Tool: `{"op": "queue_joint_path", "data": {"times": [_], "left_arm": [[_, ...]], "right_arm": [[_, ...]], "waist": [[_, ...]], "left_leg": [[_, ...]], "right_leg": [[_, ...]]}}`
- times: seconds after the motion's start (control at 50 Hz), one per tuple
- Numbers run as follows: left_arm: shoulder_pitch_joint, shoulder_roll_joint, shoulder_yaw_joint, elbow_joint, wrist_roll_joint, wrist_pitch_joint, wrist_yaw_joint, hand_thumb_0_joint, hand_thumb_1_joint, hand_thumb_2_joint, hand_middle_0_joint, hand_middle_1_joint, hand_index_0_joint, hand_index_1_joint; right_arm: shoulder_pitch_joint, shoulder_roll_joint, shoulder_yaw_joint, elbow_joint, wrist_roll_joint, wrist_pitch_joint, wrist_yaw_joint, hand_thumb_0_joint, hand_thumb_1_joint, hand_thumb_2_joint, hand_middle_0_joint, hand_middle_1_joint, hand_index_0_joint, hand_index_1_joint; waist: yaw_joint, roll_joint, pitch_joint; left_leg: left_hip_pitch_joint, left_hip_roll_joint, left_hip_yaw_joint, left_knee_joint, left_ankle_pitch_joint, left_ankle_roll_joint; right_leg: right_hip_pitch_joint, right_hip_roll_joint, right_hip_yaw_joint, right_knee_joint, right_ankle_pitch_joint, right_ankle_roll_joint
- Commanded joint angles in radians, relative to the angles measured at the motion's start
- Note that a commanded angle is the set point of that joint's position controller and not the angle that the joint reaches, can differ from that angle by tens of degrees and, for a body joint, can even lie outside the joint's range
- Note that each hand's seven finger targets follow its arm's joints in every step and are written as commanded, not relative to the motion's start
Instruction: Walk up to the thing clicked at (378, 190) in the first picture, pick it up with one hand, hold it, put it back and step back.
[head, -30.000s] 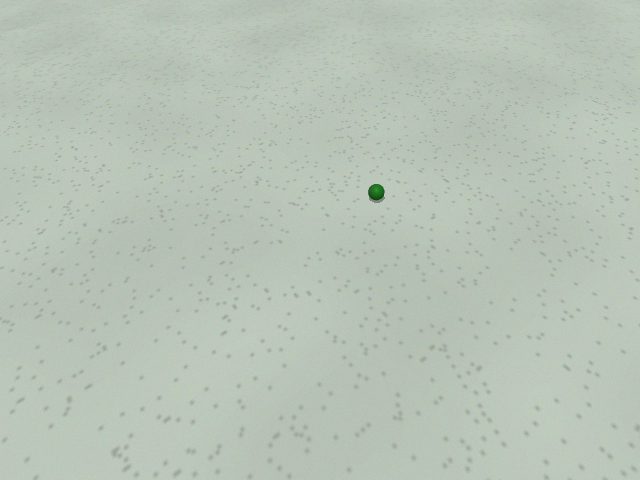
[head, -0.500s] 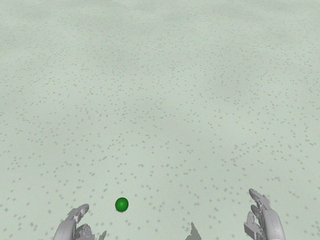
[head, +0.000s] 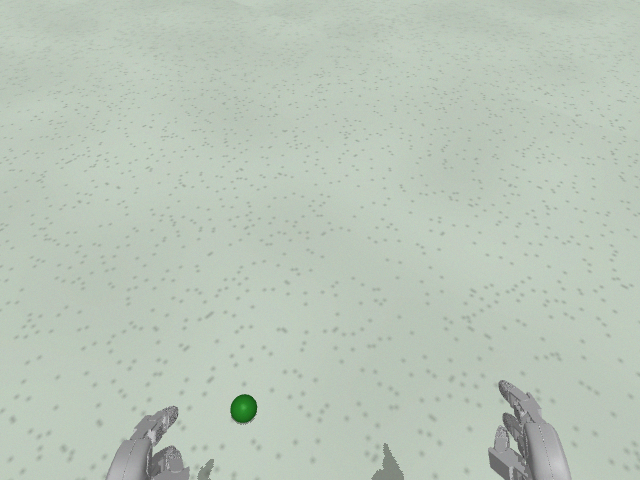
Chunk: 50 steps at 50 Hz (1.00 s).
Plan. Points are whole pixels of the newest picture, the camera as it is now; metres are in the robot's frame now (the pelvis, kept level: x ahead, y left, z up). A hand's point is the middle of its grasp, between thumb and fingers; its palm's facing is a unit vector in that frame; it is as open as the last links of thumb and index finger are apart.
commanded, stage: home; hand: left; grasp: from above
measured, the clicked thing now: (243, 408) +0.45 +0.24 -0.68
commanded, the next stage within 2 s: stand in 0.48 s
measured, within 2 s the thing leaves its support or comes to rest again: neither
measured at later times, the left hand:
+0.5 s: hand (184, 472) +0.17 +0.18 -0.05, palm faces +0.04 -0.98 -0.21, open 7.4 cm
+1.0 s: hand out of the picture +0.07 +0.25 -0.11, palm faces +0.04 -0.94 -0.33, open 7.4 cm
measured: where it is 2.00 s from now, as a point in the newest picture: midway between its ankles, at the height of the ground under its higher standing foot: outside the picture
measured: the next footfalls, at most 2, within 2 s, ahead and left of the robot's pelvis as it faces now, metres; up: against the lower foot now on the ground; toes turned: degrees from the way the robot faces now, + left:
none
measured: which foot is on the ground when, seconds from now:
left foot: down 0.00-1.00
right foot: down 0.00-1.00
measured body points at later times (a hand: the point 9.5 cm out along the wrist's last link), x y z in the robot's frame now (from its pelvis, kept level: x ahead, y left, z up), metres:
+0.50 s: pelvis +0.01 +0.00 +0.00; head +0.02 +0.01 +0.45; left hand +0.16 +0.23 -0.03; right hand +0.17 -0.25 -0.06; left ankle +0.01 +0.12 -0.68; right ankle -0.01 -0.14 -0.68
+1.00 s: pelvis +0.00 +0.01 +0.05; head +0.01 +0.02 +0.50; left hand +0.06 +0.30 -0.08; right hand +0.08 -0.27 -0.08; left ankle +0.01 +0.12 -0.68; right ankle -0.01 -0.14 -0.68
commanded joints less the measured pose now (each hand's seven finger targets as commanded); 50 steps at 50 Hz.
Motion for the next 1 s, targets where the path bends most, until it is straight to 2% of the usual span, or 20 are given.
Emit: {"op": "queue_joint_path", "data": {"times": [0.0, 0.06, 0.1, 0.12, 0.14, 0.18, 0.22, 0.24, 0.54, 0.56, 0.58, 0.6, 0.62, 0.64, 0.7, 0.78, 0.84, 0.9, 0.96, 0.98], "left_arm": [[-0.010, 0.106, 0.061, -0.187, 0.005, -0.048, 0.005, 0.000, 0.900, 0.900, -0.200, -0.299, -0.200, -0.299], [-0.042, 0.098, 0.047, -0.221, 0.008, -0.054, 0.007, 0.000, 0.900, 0.900, -0.200, -0.300, -0.200, -0.300], [0.001, 0.117, 0.075, -0.166, 0.005, -0.046, 0.009, 0.000, 0.900, 0.900, -0.200, -0.300, -0.200, -0.300], [-0.032, 0.094, 0.042, -0.210, 0.007, -0.051, 0.006, 0.000, 0.900, 0.900, -0.200, -0.300, -0.200, -0.300], [-0.012, 0.111, 0.069, -0.200, 0.002, -0.051, 0.007, 0.000, 0.900, 0.900, -0.200, -0.300, -0.200, -0.300], [-0.011, 0.100, 0.045, -0.202, 0.003, -0.051, 0.006, 0.000, 0.900, 0.900, -0.200, -0.300, -0.200, -0.300], [0.006, 0.111, 0.074, -0.199, -0.001, -0.054, 0.010, 0.000, 0.900, 0.900, -0.200, -0.300, -0.200, -0.300], [-0.006, 0.101, 0.049, -0.209, 0.000, -0.054, 0.007, 0.000, 0.900, 0.900, -0.200, -0.300, -0.200, -0.300], [-0.002, 0.111, 0.063, -0.196, 0.004, -0.050, 0.007, 0.000, 0.900, 0.900, -0.200, -0.300, -0.200, -0.300], [-0.300, 0.186, 0.054, 0.155, 0.120, -0.260, 0.050, 0.000, 0.900, 0.900, -0.200, -0.300, -0.200, -0.300], [-0.224, 0.206, 0.078, 0.321, 0.122, -0.327, 0.044, 0.000, 0.900, 0.900, -0.200, -0.300, -0.200, -0.301], [-0.205, 0.203, 0.068, 0.361, 0.117, -0.360, 0.037, 0.000, 0.900, 0.900, -0.200, -0.300, -0.200, -0.301], [-0.198, 0.224, 0.057, 0.417, 0.124, -0.383, 0.035, 0.000, 0.900, 0.900, -0.200, -0.300, -0.200, -0.301], [-0.230, 0.222, 0.056, 0.457, 0.123, -0.402, 0.031, 0.000, 0.900, 0.900, -0.200, -0.300, -0.200, -0.301], [-0.278, 0.205, 0.061, 0.587, 0.100, -0.411, 0.025, 0.000, 0.900, 0.900, -0.200, -0.300, -0.200, -0.301], [-0.329, 0.199, 0.061, 0.740, 0.097, -0.442, 0.028, 0.000, 0.900, 0.900, -0.200, -0.300, -0.200, -0.301], [-0.317, 0.194, 0.060, 0.837, 0.095, -0.454, 0.026, 0.000, 0.900, 0.900, -0.200, -0.300, -0.200, -0.301], [-0.316, 0.207, 0.059, 0.919, 0.093, -0.465, 0.024, 0.000, 0.900, 0.900, -0.200, -0.300, -0.200, -0.301], [-0.315, 0.205, 0.054, 0.989, 0.087, -0.466, 0.026, 0.000, 0.900, 0.900, -0.200, -0.300, -0.200, -0.301], [-0.314, 0.212, 0.053, 1.009, 0.085, -0.468, 0.026, 0.000, 0.900, 0.900, -0.200, -0.300, -0.200, -0.301]], "right_arm": [[-0.069, -0.118, -0.056, -0.161, -0.003, -0.055, -0.011, 0.000, -0.900, -0.900, 0.200, 0.300, 0.200, 0.300], [-0.080, -0.114, -0.053, -0.174, -0.002, -0.055, -0.010, 0.000, -0.901, -0.900, 0.200, 0.299, 0.200, 0.299], [-0.077, -0.125, -0.059, -0.163, -0.002, -0.054, -0.011, 0.000, -0.901, -0.900, 0.200, 0.299, 0.200, 0.299], [-0.081, -0.116, -0.053, -0.177, -0.002, -0.056, -0.009, 0.000, -0.901, -0.900, 0.200, 0.299, 0.200, 0.299], [-0.072, -0.121, -0.058, -0.169, -0.001, -0.055, -0.010, 0.000, -0.901, -0.900, 0.200, 0.299, 0.200, 0.299], [-0.075, -0.122, -0.055, -0.172, 0.001, -0.053, -0.010, 0.000, -0.901, -0.900, 0.200, 0.299, 0.200, 0.299], [-0.068, -0.122, -0.060, -0.173, 0.000, -0.052, -0.011, 0.000, -0.901, -0.900, 0.200, 0.299, 0.200, 0.299], [-0.069, -0.120, -0.057, -0.172, 0.000, -0.052, -0.010, 0.000, -0.901, -0.900, 0.200, 0.299, 0.200, 0.299], [-0.069, -0.122, -0.060, -0.177, -0.001, -0.044, -0.006, 0.000, -0.901, -0.899, 0.200, 0.299, 0.200, 0.299], [-0.134, -0.224, -0.090, 0.080, -0.123, 0.060, 0.054, 0.000, -0.901, -0.899, 0.200, 0.299, 0.200, 0.299], [-0.132, -0.234, -0.109, 0.091, -0.128, 0.095, 0.077, 0.000, -0.900, -0.900, 0.200, 0.300, 0.200, 0.300], [-0.131, -0.243, -0.111, 0.062, -0.130, 0.114, 0.095, 0.000, -0.900, -0.900, 0.200, 0.300, 0.200, 0.300], [-0.139, -0.240, -0.115, 0.078, -0.113, 0.123, 0.111, 0.000, -0.900, -0.900, 0.200, 0.300, 0.200, 0.300], [-0.128, -0.219, -0.112, 0.114, -0.088, 0.127, 0.129, 0.000, -0.900, -0.900, 0.200, 0.300, 0.200, 0.300], [-0.153, -0.205, -0.119, 0.161, -0.057, 0.140, 0.157, 0.000, -0.900, -0.900, 0.200, 0.300, 0.200, 0.300], [-0.150, -0.206, -0.120, 0.237, -0.066, 0.164, 0.161, 0.000, -0.900, -0.900, 0.200, 0.300, 0.200, 0.300], [-0.158, -0.217, -0.122, 0.278, -0.064, 0.171, 0.158, 0.000, -0.900, -0.900, 0.200, 0.300, 0.200, 0.300], [-0.155, -0.217, -0.120, 0.321, -0.056, 0.180, 0.152, 0.000, -0.900, -0.900, 0.200, 0.300, 0.200, 0.300], [-0.157, -0.233, -0.119, 0.369, -0.053, 0.189, 0.148, 0.000, -0.900, -0.900, 0.200, 0.300, 0.200, 0.300], [-0.158, -0.236, -0.119, 0.380, -0.050, 0.191, 0.147, 0.000, -0.900, -0.900, 0.200, 0.300, 0.200, 0.300]], "waist": [[0.002, 0.009, -0.073], [0.002, 0.009, -0.063], [0.004, 0.002, -0.054], [-0.002, 0.014, -0.055], [0.000, 0.006, -0.091], [0.001, 0.003, -0.062], [0.004, -0.011, -0.108], [-0.005, -0.003, -0.114], [-0.002, -0.008, -0.099], [0.080, -0.076, 0.153], [0.067, -0.102, 0.070], [0.053, -0.079, 0.067], [0.065, -0.068, 0.046], [0.059, -0.064, 0.025], [0.072, -0.076, 0.026], [0.063, -0.043, 0.081], [0.067, 0.007, 0.104], [0.062, -0.050, 0.118], [0.061, -0.007, 0.151], [0.059, -0.019, 0.136]], "left_leg": [[0.105, -0.028, 0.028, -0.155, 0.231, 0.024], [0.095, -0.025, 0.021, -0.167, 0.207, 0.022], [0.090, -0.022, 0.012, -0.180, 0.169, 0.023], [0.094, -0.025, 0.021, -0.174, 0.180, 0.022], [0.107, -0.023, 0.014, -0.169, 0.200, 0.023], [0.097, -0.024, 0.018, -0.168, 0.215, 0.023], [0.110, -0.024, 0.016, -0.153, 0.255, 0.024], [0.125, -0.024, 0.018, -0.149, 0.282, 0.023], [0.118, -0.025, 0.019, -0.148, 0.276, 0.024], [0.099, 0.004, -0.006, -0.233, 0.429, 0.068], [0.177, -0.001, 0.017, -0.241, 0.426, 0.086], [0.221, 0.000, -0.012, -0.247, 0.411, 0.086], [0.250, -0.002, -0.028, -0.262, 0.409, 0.082], [0.267, -0.009, -0.009, -0.272, 0.405, 0.075], [0.334, -0.010, -0.019, -0.312, 0.370, 0.071], [0.369, 0.007, -0.045, -0.409, 0.295, 0.077], [0.402, 0.039, -0.090, -0.501, 0.299, 0.079], [0.444, 0.032, -0.067, -0.518, 0.362, 0.067], [0.455, 0.043, -0.081, -0.590, 0.322, 0.061], [0.486, 0.046, -0.079, -0.589, 0.380, 0.060]], "right_leg": [[0.036, 0.020, -0.023, -0.155, 0.219, -0.018], [0.022, 0.024, -0.030, -0.153, 0.192, -0.022], [0.017, 0.027, -0.032, -0.153, 0.156, -0.022], [0.016, 0.025, -0.029, -0.157, 0.169, -0.022], [0.033, 0.025, -0.029, -0.149, 0.186, -0.021], [0.024, 0.024, -0.028, -0.147, 0.200, -0.022], [0.050, 0.024, -0.029, -0.141, 0.235, -0.021], [0.046, 0.025, -0.028, -0.138, 0.262, -0.020], [0.048, 0.022, -0.025, -0.143, 0.261, -0.019], [0.232, -0.059, 0.049, -0.199, 0.258, -0.056], [0.251, -0.070, 0.108, -0.210, 0.249, -0.090], [0.200, -0.059, 0.125, -0.231, 0.260, -0.105], [0.261, -0.068, 0.118, -0.223, 0.295, -0.104], [0.298, -0.088, 0.139, -0.232, 0.343, -0.096], [0.300, -0.088, 0.114, -0.285, 0.294, -0.071], [0.313, -0.087, 0.102, -0.347, 0.229, -0.054], [0.350, -0.068, 0.070, -0.368, 0.256, -0.041], [0.400, -0.087, 0.084, -0.438, 0.314, -0.047], [0.444, -0.092, 0.081, -0.494, 0.309, -0.044], [0.462, -0.096, 0.079, -0.503, 0.350, -0.041]]}}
